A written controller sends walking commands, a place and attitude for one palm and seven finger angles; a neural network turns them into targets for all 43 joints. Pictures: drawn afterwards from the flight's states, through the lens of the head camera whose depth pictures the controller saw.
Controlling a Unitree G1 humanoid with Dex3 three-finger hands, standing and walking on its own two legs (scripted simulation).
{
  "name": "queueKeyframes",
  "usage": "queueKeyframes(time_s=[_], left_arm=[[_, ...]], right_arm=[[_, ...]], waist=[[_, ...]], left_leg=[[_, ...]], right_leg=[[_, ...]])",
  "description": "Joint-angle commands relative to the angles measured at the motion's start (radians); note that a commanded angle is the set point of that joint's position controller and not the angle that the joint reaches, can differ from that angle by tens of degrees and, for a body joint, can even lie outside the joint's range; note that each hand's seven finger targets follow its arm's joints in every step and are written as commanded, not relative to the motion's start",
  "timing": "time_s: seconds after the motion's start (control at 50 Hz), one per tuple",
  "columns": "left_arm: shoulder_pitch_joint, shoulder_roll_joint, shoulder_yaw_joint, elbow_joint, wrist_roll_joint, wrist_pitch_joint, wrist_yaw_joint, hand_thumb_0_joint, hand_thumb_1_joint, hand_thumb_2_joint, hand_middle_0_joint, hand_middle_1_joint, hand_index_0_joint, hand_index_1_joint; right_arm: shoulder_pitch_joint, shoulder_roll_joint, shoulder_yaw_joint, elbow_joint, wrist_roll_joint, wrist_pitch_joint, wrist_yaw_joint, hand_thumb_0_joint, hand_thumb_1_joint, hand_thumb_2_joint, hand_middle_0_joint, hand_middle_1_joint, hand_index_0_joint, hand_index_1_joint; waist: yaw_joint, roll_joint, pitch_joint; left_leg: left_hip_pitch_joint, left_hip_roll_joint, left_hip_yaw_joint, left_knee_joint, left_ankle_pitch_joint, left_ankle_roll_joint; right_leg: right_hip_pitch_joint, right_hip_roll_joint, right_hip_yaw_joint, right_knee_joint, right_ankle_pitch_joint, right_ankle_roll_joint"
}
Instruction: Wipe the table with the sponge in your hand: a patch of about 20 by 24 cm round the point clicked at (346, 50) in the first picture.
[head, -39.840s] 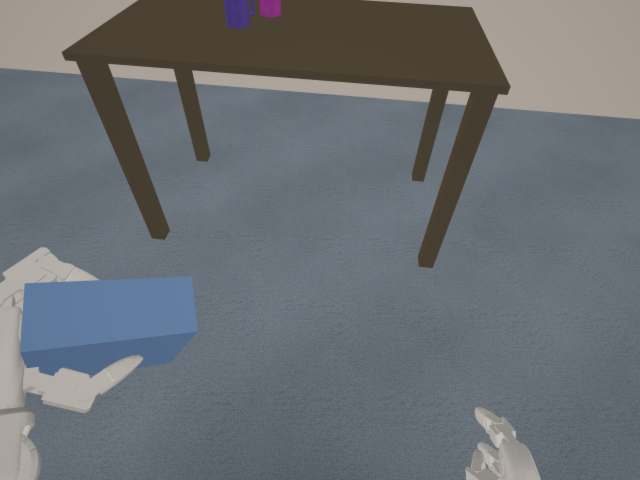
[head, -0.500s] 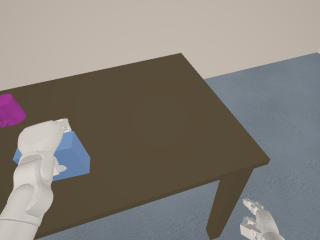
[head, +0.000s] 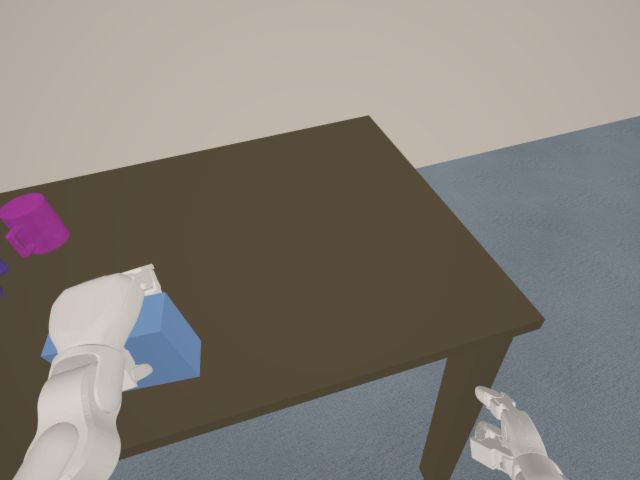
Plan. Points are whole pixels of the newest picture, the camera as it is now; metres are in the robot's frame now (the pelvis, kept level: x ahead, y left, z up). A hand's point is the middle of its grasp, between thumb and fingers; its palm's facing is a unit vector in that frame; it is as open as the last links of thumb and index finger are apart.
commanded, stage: lift the sponge slowly off the table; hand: left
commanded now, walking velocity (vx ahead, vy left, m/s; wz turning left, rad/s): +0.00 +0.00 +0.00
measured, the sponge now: (139, 355) +0.24 +0.27 +0.06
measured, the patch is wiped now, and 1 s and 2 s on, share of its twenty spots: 1.00 1.00 1.00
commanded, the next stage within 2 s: none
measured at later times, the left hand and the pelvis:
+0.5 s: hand (123, 349) +0.21 +0.26 +0.12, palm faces +0.06 -0.09 -0.99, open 9.5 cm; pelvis -0.02 -0.02 +0.00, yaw +0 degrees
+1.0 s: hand (110, 338) +0.21 +0.26 +0.14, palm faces +0.09 -0.06 -0.99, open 9.5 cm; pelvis -0.03 -0.03 +0.00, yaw +0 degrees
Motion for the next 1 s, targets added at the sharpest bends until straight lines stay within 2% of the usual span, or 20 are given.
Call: queueKeyframes(time_s=[0.0,0.04,0.06,0.14,0.16,0.24,0.3,0.34,0.36,0.5,0.54,0.56,0.6,0.64,0.7,0.74,0.8,0.84,0.9,0.98], left_arm=[[-0.028,0.103,0.042,-0.068,-0.034,0.022,-0.02,0.0,0.1,1.3,-1.2,-1.6,-1.2,-1.6],[-0.01,0.138,0.079,-0.104,-0.031,0.023,-0.016,0.0,0.1,1.3,-1.2,-1.6,-1.2,-1.6],[-0.007,0.118,0.061,-0.106,-0.03,0.026,-0.014,0.0,0.1,1.3,-1.2,-1.6,-1.2,-1.6],[-0.058,0.156,0.083,-0.161,-0.021,0.03,-0.015,0.0,0.1,1.3,-1.2,-1.6,-1.2,-1.6],[-0.075,0.137,0.057,-0.165,-0.021,0.035,-0.016,0.0,0.1,1.3,-1.2,-1.6,-1.2,-1.6],[-0.125,0.208,0.112,-0.135,-0.019,0.036,-0.02,0.0,0.1,1.3,-1.2,-1.6,-1.2,-1.6],[-0.135,0.206,0.113,-0.111,-0.024,0.025,-0.025,0.0,0.1,1.3,-1.2,-1.6,-1.2,-1.6],[-0.16,0.244,0.141,-0.161,-0.02,0.014,-0.027,0.0,0.1,1.3,-1.2,-1.6,-1.2,-1.6],[-0.157,0.224,0.123,-0.157,-0.023,0.012,-0.029,0.0,0.1,1.3,-1.2,-1.6,-1.2,-1.6],[-0.214,0.264,0.154,-0.117,-0.03,-0.022,-0.032,0.0,0.1,1.3,-1.2,-1.6,-1.2,-1.6],[-0.281,0.322,0.191,-0.154,-0.023,-0.035,-0.03,0.0,0.1,1.3,-1.2,-1.6,-1.2,-1.6],[-0.294,0.295,0.166,-0.133,-0.023,-0.037,-0.029,0.0,0.1,1.3,-1.2,-1.6,-1.2,-1.6],[-0.298,0.313,0.185,-0.09,-0.026,-0.052,-0.028,0.0,0.1,1.3,-1.2,-1.6,-1.2,-1.6],[-0.319,0.341,0.208,-0.162,-0.027,-0.067,-0.027,0.0,0.1,1.3,-1.2,-1.6,-1.2,-1.6],[-0.311,0.337,0.211,-0.127,-0.035,-0.085,-0.023,0.0,0.1,1.3,-1.2,-1.6,-1.2,-1.6],[-0.331,0.343,0.218,-0.177,-0.039,-0.092,-0.022,0.0,0.1,1.3,-1.2,-1.6,-1.2,-1.6],[-0.323,0.327,0.208,-0.112,-0.04,-0.084,-0.022,0.0,0.1,1.3,-1.2,-1.6,-1.2,-1.6],[-0.334,0.367,0.244,-0.151,-0.046,-0.08,-0.021,0.0,0.1,1.3,-1.2,-1.6,-1.2,-1.6],[-0.358,0.344,0.214,-0.094,-0.049,-0.062,-0.03,0.0,0.1,1.3,-1.2,-1.6,-1.2,-1.6],[-0.39,0.348,0.208,-0.122,-0.051,-0.054,-0.043,0.0,0.1,1.3,-1.2,-1.6,-1.2,-1.6]], right_arm=[[-0.23,-0.092,-0.026,-0.178,0.005,-0.054,-0.003,0.0,-0.9,-0.9,0.2,0.3,0.2,0.3],[-0.255,-0.09,-0.025,-0.181,0.003,-0.055,-0.005,0.0,-0.9,-0.9,0.2,0.3,0.2,0.3],[-0.239,-0.088,-0.024,-0.187,0.003,-0.057,-0.006,0.0,-0.9,-0.9,0.2,0.3,0.2,0.3],[-0.266,-0.088,-0.024,-0.181,0.001,-0.058,-0.01,0.0,-0.9,-0.9,0.2,0.3,0.2,0.3],[-0.249,-0.084,-0.021,-0.192,-0.002,-0.06,-0.012,0.0,-0.9,-0.9,0.2,0.3,0.2,0.3],[-0.266,-0.09,-0.019,-0.172,-0.001,-0.063,-0.025,0.0,-0.9,-0.9,0.2,0.3,0.2,0.3],[-0.246,-0.089,-0.019,-0.167,-0.006,-0.067,-0.032,0.0,-0.9,-0.9,0.2,0.3,0.2,0.3],[-0.269,-0.088,-0.018,-0.173,-0.005,-0.073,-0.033,0.0,-0.9,-0.9,0.2,0.3,0.2,0.3],[-0.253,-0.083,-0.017,-0.18,-0.008,-0.077,-0.036,0.0,-0.9,-0.9,0.2,0.3,0.2,0.3],[-0.242,-0.089,-0.018,-0.158,-0.012,-0.091,-0.05,0.0,-0.9,-0.9,0.2,0.3,0.2,0.3],[-0.261,-0.09,-0.016,-0.163,-0.008,-0.101,-0.057,0.0,-0.9,-0.9,0.2,0.3,0.2,0.3],[-0.245,-0.084,-0.016,-0.164,-0.013,-0.106,-0.063,0.0,-0.9,-0.9,0.2,0.3,0.2,0.3],[-0.236,-0.091,-0.02,-0.148,-0.015,-0.109,-0.067,0.0,-0.9,-0.9,0.2,0.3,0.2,0.3],[-0.265,-0.087,-0.018,-0.16,-0.011,-0.12,-0.067,0.0,-0.9,-0.9,0.2,0.3,0.2,0.3],[-0.235,-0.089,-0.024,-0.144,-0.019,-0.129,-0.069,0.0,-0.9,-0.9,0.2,0.3,0.2,0.3],[-0.265,-0.083,-0.018,-0.156,-0.014,-0.139,-0.068,0.0,-0.9,-0.9,0.2,0.3,0.2,0.3],[-0.24,-0.089,-0.023,-0.137,-0.02,-0.133,-0.067,0.0,-0.9,-0.9,0.2,0.3,0.2,0.3],[-0.275,-0.087,-0.021,-0.148,-0.014,-0.139,-0.065,0.0,-0.9,-0.9,0.2,0.3,0.2,0.3],[-0.257,-0.093,-0.022,-0.135,-0.016,-0.129,-0.067,0.0,-0.9,-0.9,0.2,0.3,0.2,0.3],[-0.27,-0.088,-0.02,-0.14,-0.011,-0.137,-0.067,0.0,-0.9,-0.9,0.2,0.3,0.2,0.3]], waist=[[0.019,-0.147,-0.051],[0.03,-0.141,-0.076],[0.032,-0.143,-0.096],[0.027,-0.101,-0.095],[0.028,-0.107,-0.096],[0.022,-0.111,-0.067],[0.024,-0.118,-0.079],[0.029,-0.076,-0.095],[0.032,-0.084,-0.099],[0.019,-0.085,-0.061],[0.019,-0.066,-0.078],[0.021,-0.075,-0.084],[0.018,-0.086,-0.076],[0.028,-0.042,-0.111],[0.027,-0.049,-0.11],[0.03,-0.032,-0.126],[0.027,-0.069,-0.098],[0.036,-0.049,-0.107],[0.029,-0.072,-0.081],[0.031,-0.071,-0.116]], left_leg=[[-0.013,0.026,-0.059,-0.062,0.265,0.007],[-0.004,0.023,-0.064,-0.06,0.266,0.008],[-0.006,0.018,-0.053,-0.047,0.278,0.01],[0.009,0.019,-0.063,-0.056,0.263,0.009],[0.004,0.016,-0.055,-0.05,0.267,0.013],[0.009,0.015,-0.063,-0.059,0.222,0.012],[0.011,0.01,-0.055,-0.052,0.237,0.014],[0.026,0.007,-0.062,-0.052,0.239,0.014],[0.022,0.004,-0.053,-0.045,0.246,0.017],[0.032,0.001,-0.051,-0.047,0.226,0.015],[0.047,-0.001,-0.06,-0.053,0.212,0.014],[0.043,-0.004,-0.052,-0.047,0.213,0.017],[0.046,-0.003,-0.051,-0.05,0.22,0.014],[0.068,-0.009,-0.061,-0.053,0.226,0.014],[0.065,-0.006,-0.054,-0.052,0.236,0.01],[0.08,-0.008,-0.061,-0.058,0.239,0.01],[0.062,-0.005,-0.051,-0.059,0.241,0.008],[0.066,-0.006,-0.06,-0.061,0.239,0.006],[0.05,-0.005,-0.052,-0.068,0.222,0.005],[0.059,-0.003,-0.055,-0.07,0.23,0.006]], right_leg=[[0.043,0.012,0.023,-0.05,0.234,-0.044],[0.058,0.018,0.053,-0.047,0.239,-0.049],[0.068,0.01,0.037,-0.038,0.253,-0.045],[0.06,0.019,0.065,-0.048,0.23,-0.051],[0.061,0.01,0.042,-0.045,0.229,-0.047],[0.041,0.017,0.08,-0.069,0.174,-0.05],[0.056,0.007,0.058,-0.068,0.194,-0.045],[0.061,0.013,0.091,-0.071,0.193,-0.053],[0.066,0.004,0.066,-0.066,0.199,-0.048],[0.042,0.002,0.078,-0.099,0.173,-0.046],[0.042,0.01,0.113,-0.107,0.14,-0.053],[0.047,-0.001,0.089,-0.104,0.139,-0.048],[0.051,-0.001,0.088,-0.113,0.16,-0.047],[0.066,0.004,0.124,-0.112,0.158,-0.055],[0.072,-0.003,0.094,-0.115,0.172,-0.052],[0.077,0.003,0.12,-0.115,0.167,-0.057],[0.071,-0.006,0.098,-0.121,0.184,-0.052],[0.077,-0.003,0.137,-0.118,0.174,-0.059],[0.066,-0.008,0.104,-0.127,0.158,-0.051],[0.079,-0.014,0.104,-0.116,0.164,-0.051]])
